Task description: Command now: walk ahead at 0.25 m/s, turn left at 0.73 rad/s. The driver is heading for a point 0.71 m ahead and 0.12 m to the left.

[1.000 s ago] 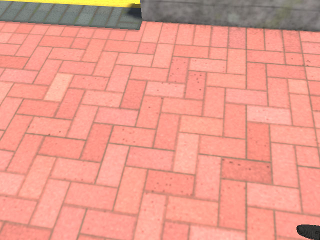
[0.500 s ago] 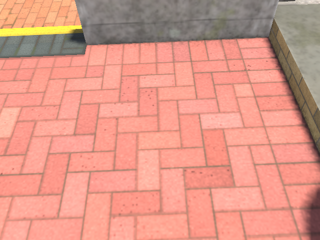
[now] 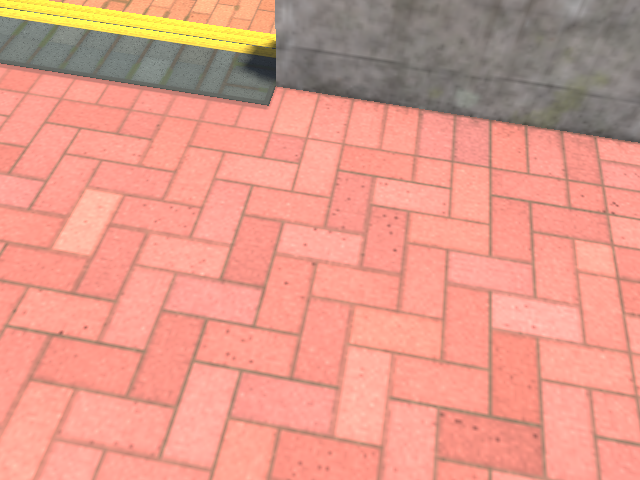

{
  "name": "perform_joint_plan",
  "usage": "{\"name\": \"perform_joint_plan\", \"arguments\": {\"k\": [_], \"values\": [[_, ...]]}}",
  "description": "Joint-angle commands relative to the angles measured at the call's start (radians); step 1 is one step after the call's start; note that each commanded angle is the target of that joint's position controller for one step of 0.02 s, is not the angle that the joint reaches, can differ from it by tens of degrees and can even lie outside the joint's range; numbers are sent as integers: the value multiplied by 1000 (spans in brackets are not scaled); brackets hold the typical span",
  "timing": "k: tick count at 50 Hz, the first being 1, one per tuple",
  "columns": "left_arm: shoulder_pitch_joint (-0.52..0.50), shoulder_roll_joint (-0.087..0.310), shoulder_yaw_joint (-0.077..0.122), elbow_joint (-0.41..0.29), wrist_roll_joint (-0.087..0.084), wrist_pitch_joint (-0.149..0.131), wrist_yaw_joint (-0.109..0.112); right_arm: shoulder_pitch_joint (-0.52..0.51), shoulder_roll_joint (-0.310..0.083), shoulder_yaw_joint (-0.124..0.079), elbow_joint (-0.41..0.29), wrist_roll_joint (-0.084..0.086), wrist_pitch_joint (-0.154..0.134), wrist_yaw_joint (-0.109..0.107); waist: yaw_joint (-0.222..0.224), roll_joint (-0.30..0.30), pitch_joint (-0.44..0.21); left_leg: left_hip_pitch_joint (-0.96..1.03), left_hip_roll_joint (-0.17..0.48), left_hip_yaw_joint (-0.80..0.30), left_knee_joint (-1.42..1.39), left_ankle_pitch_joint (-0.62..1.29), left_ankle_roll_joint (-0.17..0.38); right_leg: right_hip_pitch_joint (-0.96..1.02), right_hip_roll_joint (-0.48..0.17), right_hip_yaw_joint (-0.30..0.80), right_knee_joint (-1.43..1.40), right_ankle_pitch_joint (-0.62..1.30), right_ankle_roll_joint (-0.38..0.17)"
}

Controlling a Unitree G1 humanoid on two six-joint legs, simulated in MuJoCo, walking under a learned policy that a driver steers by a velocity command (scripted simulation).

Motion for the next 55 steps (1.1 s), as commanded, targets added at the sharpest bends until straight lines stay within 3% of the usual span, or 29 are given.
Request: {"name": "perform_joint_plan", "arguments": {"k": [1, 3, 6, 9, 12, 13, 14, 15, 16, 17, 18, 19, 20, 21, 23, 24, 28, 32, 34, 35, 36, 37, 38, 40, 42, 46, 49, 53, 55], "values": [[-6, 94, 31, -70, 15, 6, 6, -52, -196, -59, -85, 2, 1, -30, 43, 84, -66, 111, 225, -271, -126, 685, 157, -125, 6, 18, -86, 81, 33], [-76, 68, 21, -87, 10, 15, 14, -37, -208, -68, -73, 16, 20, -49, 33, 89, -77, 64, 180, -252, -94, 708, 122, -90, 59, 7, -228, 152, 53], [-184, 53, 13, -106, -6, 20, 6, -17, -210, -75, -63, 33, 56, -76, 5, 124, -113, 42, 137, -293, -52, 590, 41, -12, 122, 25, -420, 283, 54], [-261, 73, 19, -118, -14, 14, -7, -5, -209, -82, -65, 32, 79, -92, -13, 139, -111, 86, 135, -389, -22, 472, 1, 15, 141, 64, -560, 314, 45], [-211, 112, 39, -92, -14, -1, -7, -55, -185, -81, -92, 21, 86, -93, 13, 183, -121, 137, 132, -474, 58, 430, -7, 102, 113, 105, -653, 308, 15], [-156, 120, 46, -76, -11, -6, -1, -88, -170, -75, -109, 21, 86, -88, 41, 187, -142, 137, 106, -472, 125, 419, -20, 189, 88, 100, -721, 357, -4], [-77, 131, 51, -62, 0, -8, 7, -101, -133, -61, -127, 18, 85, -78, 73, 126, -229, 82, 52, -422, 288, 310, -49, 401, -6, 139, -784, 475, -55], [-77, 152, 49, -78, 3, 4, 19, 6, -43, -35, -124, -10, 86, -70, 10, -89, -323, -95, -66, -291, 503, -349, -87, 660, -221, 339, -699, 799, -139], [-59, 143, 44, -83, 27, 24, 18, 147, -102, -44, -134, 1, 82, -61, -55, -253, -353, -291, -99, -231, 686, -576, -124, 747, -413, 629, -704, 863, -297], [-65, 115, 45, -99, 13, 40, 20, 197, -188, -65, -94, -8, 83, -51, -42, -187, -316, -294, -21, -210, 817, -549, -182, 679, -420, 592, -666, 960, -326], [-109, 108, 49, -86, 1, 53, 28, 128, -223, -82, -98, 26, 90, -52, -45, -161, -268, -379, 29, -141, 907, -419, -212, 626, -402, 542, -704, 653, -334], [-143, 64, 37, -107, 1, 65, 33, 60, -252, -91, -78, 33, 106, -62, -19, -41, -202, -359, 78, -112, 896, -325, -220, 509, -294, 401, -743, 449, -274], [-180, 56, 31, -112, 5, 72, 38, 16, -246, -92, -97, 30, 118, -64, -16, -24, -143, -340, 90, -89, 880, -256, -219, 396, -232, 298, -774, 372, -240], [-185, 64, 29, -104, 9, 75, 37, -9, -198, -76, -110, 25, 126, -64, -10, -43, -101, -299, 88, -48, 858, -232, -219, 308, -182, 219, -800, 404, -235], [-149, 82, 37, -68, 15, 78, 38, -26, -119, -51, -135, 9, 115, -62, -2, -81, -97, -269, 89, -15, 763, -222, -207, 292, -162, 153, -823, 431, -259], [-131, 85, 39, -55, 15, 78, 36, -34, -103, -44, -140, 6, 108, -62, 6, -91, -112, -266, 88, -9, 720, -234, -203, 319, -175, 146, -825, 470, -278], [-135, 124, 51, -29, -4, 80, 19, -67, -97, -27, -146, -7, 97, -54, 15, -91, -160, -182, 118, -8, 527, -216, -177, 349, -233, 128, -820, 501, -311], [-117, 150, 54, 3, -23, 89, 5, -73, -109, -23, -136, -2, 99, -37, 24, -129, -146, -59, 101, 28, 299, -159, -142, 317, -232, 111, -806, 368, -289], [-110, 142, 46, 22, -38, 94, 4, -20, -101, -24, -109, -6, 98, -28, -12, -114, -142, 75, 71, 66, 69, -32, -99, 268, -213, 85, -747, 335, -245], [-53, 117, 37, 49, -43, 92, 2, -17, -118, -28, -108, -9, 99, -28, -10, -86, -134, 163, 80, 39, -24, 25, -65, 204, -182, 59, -708, 262, -181], [-12, 53, 15, 51, -16, 87, -7, -13, -174, -35, -122, -18, 102, -34, 18, 97, -155, 260, 260, -189, -97, 141, -5, 100, -94, -35, -532, 56, -78], [-59, 33, 11, 8, 3, 82, -1, -76, -222, -41, -137, -42, 99, -32, 25, 298, -101, 99, 444, -378, -141, 145, 146, 9, 5, -98, -453, -200, -10], [-113, 109, 33, 11, -1, 87, 10, -103, -175, -30, -150, -57, 81, -30, -19, 217, -70, 21, 424, -362, -167, 102, 185, 50, -27, -30, -288, -215, 13], [-25, 95, 41, 67, -14, 103, 13, -169, -103, -8, -125, -49, 51, -29, 33, 181, -66, 22, 329, -221, -150, 104, 120, 67, -37, -8, -215, -134, 32], [20, 86, 42, 101, -19, 115, 14, -186, -62, 4, -100, -41, 32, -31, 38, 187, -60, 39, 298, -129, -114, 282, 92, 93, -38, 9, -185, -62, 56], [-28, 105, 48, 56, -49, 121, 11, -133, -127, -31, -79, -30, 58, -54, -9, 163, -53, 163, 353, -105, -75, 408, 141, -13, -22, -20, -124, -107, 76], [-57, 74, 39, 21, -49, 134, 5, -136, -125, -42, -76, -28, 74, -68, -25, 151, -55, 211, 398, -98, -81, 402, 159, -44, -53, -37, -151, -119, 82], [-54, 63, 37, -15, -46, 145, -11, -173, -146, -61, -80, -28, 78, -64, -17, 152, -88, 206, 416, -20, -67, 479, 154, 40, -58, -91, -251, -105, 61], [-57, 64, 36, -32, -53, 149, -25, -131, -179, -78, -69, -7, 67, -52, -36, 151, -115, 193, 442, -30, -155, 21, 139, 82, -65, -120, -304, -93, 18]]}}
